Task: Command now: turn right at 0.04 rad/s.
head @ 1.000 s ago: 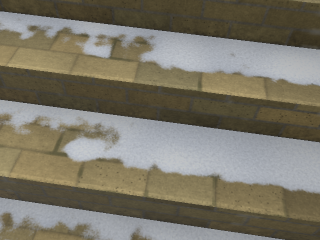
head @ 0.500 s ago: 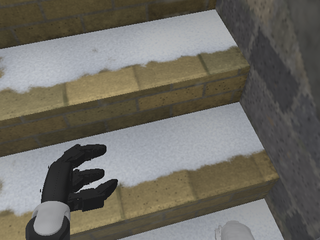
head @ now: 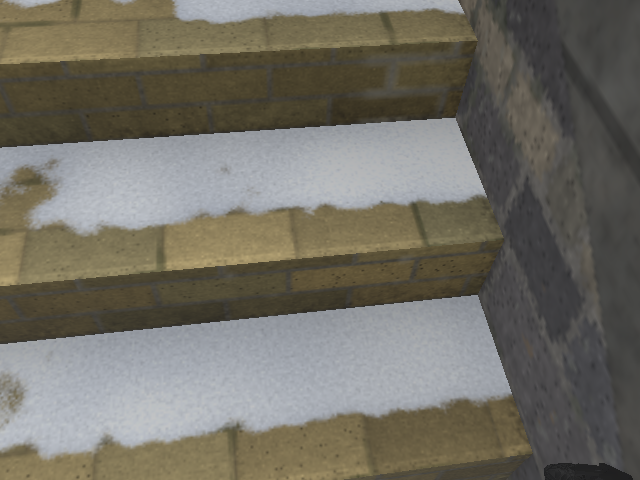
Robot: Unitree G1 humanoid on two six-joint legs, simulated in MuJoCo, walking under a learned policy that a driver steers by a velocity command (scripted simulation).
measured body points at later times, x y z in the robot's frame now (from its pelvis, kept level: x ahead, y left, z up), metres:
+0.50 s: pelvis +0.00 +0.00 +0.02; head +0.01 -0.01 +0.47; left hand +0.18 +0.22 -0.07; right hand +0.06 -0.26 -0.10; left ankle +0.06 +0.11 -0.67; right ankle -0.08 -0.14 -0.56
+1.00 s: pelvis -0.01 -0.08 -0.06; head +0.04 -0.09 +0.39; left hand +0.23 +0.16 -0.12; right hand +0.12 -0.34 -0.17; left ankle +0.01 +0.00 -0.68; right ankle -0.11 -0.22 -0.68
